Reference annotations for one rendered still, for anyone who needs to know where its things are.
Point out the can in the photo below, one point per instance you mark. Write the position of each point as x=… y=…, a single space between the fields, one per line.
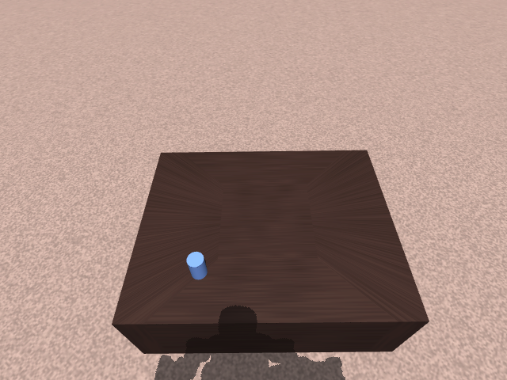
x=197 y=265

